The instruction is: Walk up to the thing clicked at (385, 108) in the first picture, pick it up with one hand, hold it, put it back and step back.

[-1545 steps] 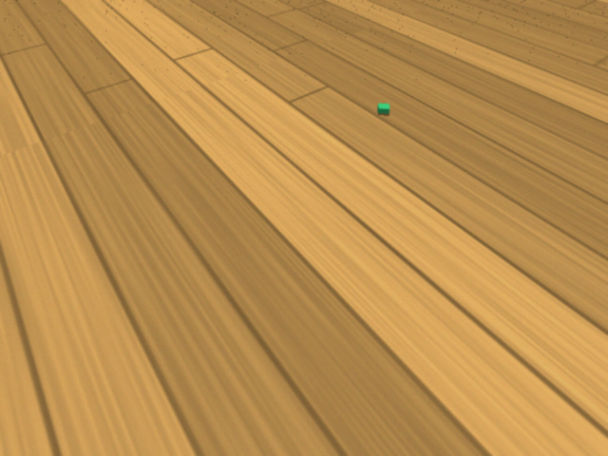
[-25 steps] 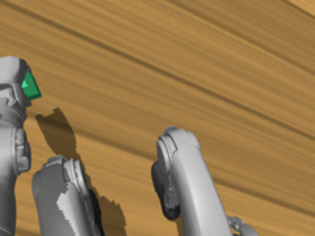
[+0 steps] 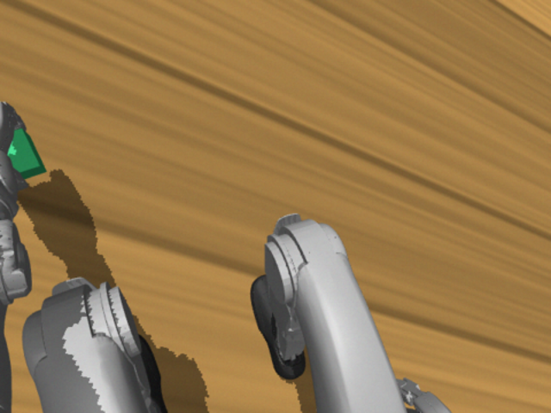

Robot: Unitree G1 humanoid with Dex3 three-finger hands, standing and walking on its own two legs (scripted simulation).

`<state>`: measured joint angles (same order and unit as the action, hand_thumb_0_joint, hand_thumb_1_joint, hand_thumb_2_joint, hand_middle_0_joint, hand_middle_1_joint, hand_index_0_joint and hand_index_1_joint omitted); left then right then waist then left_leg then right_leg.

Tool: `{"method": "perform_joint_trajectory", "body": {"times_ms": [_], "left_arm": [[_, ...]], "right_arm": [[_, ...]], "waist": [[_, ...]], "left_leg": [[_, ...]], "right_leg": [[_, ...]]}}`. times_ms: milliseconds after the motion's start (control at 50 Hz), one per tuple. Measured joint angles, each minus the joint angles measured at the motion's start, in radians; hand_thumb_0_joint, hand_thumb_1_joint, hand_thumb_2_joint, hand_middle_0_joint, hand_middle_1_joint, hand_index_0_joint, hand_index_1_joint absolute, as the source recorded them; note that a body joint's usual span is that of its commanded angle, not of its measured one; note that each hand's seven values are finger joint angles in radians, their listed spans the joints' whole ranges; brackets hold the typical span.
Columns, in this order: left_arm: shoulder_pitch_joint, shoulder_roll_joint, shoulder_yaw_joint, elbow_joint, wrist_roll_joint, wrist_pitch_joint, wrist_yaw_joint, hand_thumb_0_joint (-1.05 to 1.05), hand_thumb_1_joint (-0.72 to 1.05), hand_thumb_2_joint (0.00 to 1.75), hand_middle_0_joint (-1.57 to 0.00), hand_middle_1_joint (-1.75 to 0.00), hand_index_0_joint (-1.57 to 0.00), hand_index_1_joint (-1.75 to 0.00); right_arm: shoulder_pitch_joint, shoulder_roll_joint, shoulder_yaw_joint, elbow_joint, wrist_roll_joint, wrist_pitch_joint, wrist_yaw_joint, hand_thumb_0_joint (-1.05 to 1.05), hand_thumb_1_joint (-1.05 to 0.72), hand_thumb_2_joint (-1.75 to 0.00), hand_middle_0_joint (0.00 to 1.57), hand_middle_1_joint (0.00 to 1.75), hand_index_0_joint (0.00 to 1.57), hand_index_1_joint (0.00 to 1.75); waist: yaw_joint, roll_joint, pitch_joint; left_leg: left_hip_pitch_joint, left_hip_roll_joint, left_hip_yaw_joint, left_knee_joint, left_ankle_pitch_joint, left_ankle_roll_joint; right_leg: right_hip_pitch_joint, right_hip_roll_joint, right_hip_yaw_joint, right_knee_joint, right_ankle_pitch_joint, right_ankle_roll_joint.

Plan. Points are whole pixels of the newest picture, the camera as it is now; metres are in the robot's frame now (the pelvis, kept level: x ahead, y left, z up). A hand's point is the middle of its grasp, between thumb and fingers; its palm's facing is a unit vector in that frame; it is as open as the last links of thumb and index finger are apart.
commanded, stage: rest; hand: left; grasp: from above
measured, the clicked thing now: (9, 158) +0.51 +0.25 -0.22
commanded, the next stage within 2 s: open in 1.74 s
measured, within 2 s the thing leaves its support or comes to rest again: rests again in 1.28 s
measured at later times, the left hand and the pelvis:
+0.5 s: hand (12, 164) +0.50 +0.25 -0.23, palm faces -0.43 -0.14 -0.89, open 8.9 cm; pelvis +0.00 +0.00 -0.01, yaw -3 degrees
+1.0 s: hand (20, 165) +0.51 +0.25 -0.25, palm faces -0.43 -0.14 -0.89, open 8.9 cm; pelvis +0.00 +0.01 -0.01, yaw -4 degrees
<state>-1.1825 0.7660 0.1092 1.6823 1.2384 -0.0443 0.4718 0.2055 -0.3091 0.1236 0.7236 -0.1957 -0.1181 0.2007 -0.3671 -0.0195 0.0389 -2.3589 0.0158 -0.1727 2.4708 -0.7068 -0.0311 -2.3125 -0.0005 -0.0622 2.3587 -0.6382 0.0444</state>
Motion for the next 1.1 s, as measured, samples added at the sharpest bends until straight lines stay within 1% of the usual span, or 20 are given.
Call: {"method": "perform_joint_trajectory", "body": {"times_ms": [20, 60, 120, 160, 240, 360, 440, 560, 620, 760, 1020, 1100], "left_arm": [[-0.001, 0.005, -0.001, 0.002, 0.002, -0.001, 0.005, 0.01, 0.18, 0.21, -0.9, -0.26, -0.9, -0.24], [-0.001, 0.014, 0.012, 0.003, 0.01, -0.004, 0.017, 0.01, 0.18, 0.21, -0.9, -0.26, -0.9, -0.24], [-0.001, 0.026, 0.017, 0.011, 0.012, -0.002, 0.032, 0.01, 0.18, 0.22, -0.89, -0.27, -0.89, -0.25], [-0.007, 0.037, 0.019, 0.027, 0.009, 0.001, 0.04, 0.01, 0.19, 0.22, -0.89, -0.27, -0.89, -0.25], [-0.004, 0.054, 0.037, 0.032, 0.003, 0.002, 0.051, 0.01, 0.2, 0.21, -0.88, -0.26, -0.88, -0.24], [-0.004, 0.079, 0.031, 0.047, -0.001, -0.008, 0.059, 0.01, 0.21, 0.19, -0.87, -0.25, -0.88, -0.23], [-0.001, 0.094, 0.044, 0.056, 0.007, -0.018, 0.078, 0.01, 0.22, 0.18, -0.88, -0.24, -0.88, -0.22], [-0.008, 0.117, 0.039, 0.081, 0.012, -0.019, 0.099, 0.0, 0.22, 0.17, -0.88, -0.24, -0.88, -0.22], [-0.01, 0.129, 0.043, 0.088, 0.012, -0.02, 0.108, 0.0, 0.22, 0.17, -0.88, -0.24, -0.88, -0.22], [-0.018, 0.145, 0.032, 0.106, 0.011, -0.019, 0.126, 0.01, 0.21, 0.17, -0.89, -0.24, -0.89, -0.22], [-0.033, 0.176, 0.035, 0.134, 0.007, -0.012, 0.152, 0.01, 0.21, 0.17, -0.89, -0.26, -0.89, -0.24], [-0.036, 0.188, 0.029, 0.144, 0.003, -0.01, 0.153, 0.01, 0.21, 0.17, -0.88, -0.27, -0.88, -0.25]], "right_arm": [[0.002, -0.001, 0.003, -0.001, -0.002, -0.003, 0.002, 0.0, -0.9, -0.9, 0.2, 0.3, 0.2, 0.3], [0.005, -0.002, 0.009, -0.003, -0.006, -0.008, 0.006, 0.0, -0.9, -0.9, 0.2, 0.3, 0.2, 0.3], [0.007, -0.002, 0.016, -0.003, -0.012, -0.012, 0.013, 0.0, -0.9, -0.9, 0.2, 0.3, 0.2, 0.3], [0.005, -0.003, 0.024, -0.006, -0.017, -0.018, 0.019, 0.0, -0.9, -0.9, 0.2, 0.3, 0.2, 0.3], [0.002, -0.006, 0.036, -0.014, -0.022, -0.03, 0.028, 0.0, -0.89, -0.9, 0.2, 0.3, 0.2, 0.3], [-0.004, -0.013, 0.056, -0.024, -0.029, -0.048, 0.042, 0.0, -0.89, -0.9, 0.2, 0.3, 0.2, 0.3], [-0.009, -0.016, 0.065, -0.027, -0.036, -0.057, 0.049, 0.0, -0.89, -0.9, 0.2, 0.3, 0.2, 0.3], [-0.016, -0.022, 0.078, -0.031, -0.044, -0.071, 0.059, 0.0, -0.9, -0.9, 0.2, 0.3, 0.2, 0.3], [-0.019, -0.027, 0.085, -0.033, -0.047, -0.08, 0.063, 0.0, -0.9, -0.9, 0.2, 0.3, 0.2, 0.3], [-0.024, -0.031, 0.1, -0.035, -0.056, -0.095, 0.077, 0.0, -0.9, -0.9, 0.2, 0.3, 0.2, 0.3], [-0.032, -0.034, 0.134, -0.047, -0.063, -0.123, 0.095, 0.0, -0.9, -0.9, 0.2, 0.3, 0.19, 0.3], [-0.034, -0.038, 0.145, -0.053, -0.065, -0.128, 0.099, 0.0, -0.9, -0.9, 0.2, 0.3, 0.19, 0.3]], "waist": [[-0.002, -0.001, 0.004], [-0.007, -0.003, 0.01], [-0.013, -0.005, 0.017], [-0.019, -0.008, 0.024], [-0.027, -0.011, 0.041], [-0.037, -0.025, 0.065], [-0.044, -0.033, 0.072], [-0.054, -0.046, 0.081], [-0.059, -0.05, 0.088], [-0.067, -0.061, 0.099], [-0.086, -0.077, 0.125], [-0.092, -0.08, 0.134]], "left_leg": [[-0.003, 0.0, -0.002, 0.004, 0.0, 0.0], [-0.007, 0.0, -0.006, 0.009, -0.002, -0.001], [-0.011, 0.001, -0.01, 0.016, -0.007, -0.001], [-0.011, 0.002, -0.013, 0.021, -0.01, 0.0], [-0.012, 0.003, -0.022, 0.029, -0.014, 0.0], [-0.009, 0.004, -0.033, 0.04, -0.019, 0.001], [-0.008, 0.004, -0.04, 0.044, -0.023, 0.001], [-0.005, 0.005, -0.048, 0.048, -0.028, 0.003], [-0.004, 0.004, -0.053, 0.051, -0.029, 0.004], [-0.001, 0.005, -0.06, 0.055, -0.033, 0.006], [0.003, 0.008, -0.072, 0.062, -0.031, 0.01], [0.004, 0.008, -0.076, 0.064, -0.028, 0.012]], "right_leg": [[-0.002, 0.001, -0.002, 0.002, 0.0, 0.0], [-0.006, 0.002, -0.004, 0.005, 0.0, 0.0], [-0.009, 0.004, -0.007, 0.009, -0.001, 0.002], [-0.009, 0.006, -0.009, 0.011, -0.002, 0.005], [-0.006, 0.008, -0.016, 0.011, -0.002, 0.006], [0.001, 0.012, -0.025, 0.013, -0.002, 0.009], [0.006, 0.013, -0.031, 0.011, -0.003, 0.01], [0.013, 0.015, -0.038, 0.007, -0.005, 0.012], [0.018, 0.016, -0.042, 0.005, -0.005, 0.013], [0.025, 0.018, -0.049, 0.002, -0.006, 0.016], [0.036, 0.024, -0.059, -0.005, 0.002, 0.02], [0.039, 0.025, -0.061, -0.006, 0.006, 0.023]]}}
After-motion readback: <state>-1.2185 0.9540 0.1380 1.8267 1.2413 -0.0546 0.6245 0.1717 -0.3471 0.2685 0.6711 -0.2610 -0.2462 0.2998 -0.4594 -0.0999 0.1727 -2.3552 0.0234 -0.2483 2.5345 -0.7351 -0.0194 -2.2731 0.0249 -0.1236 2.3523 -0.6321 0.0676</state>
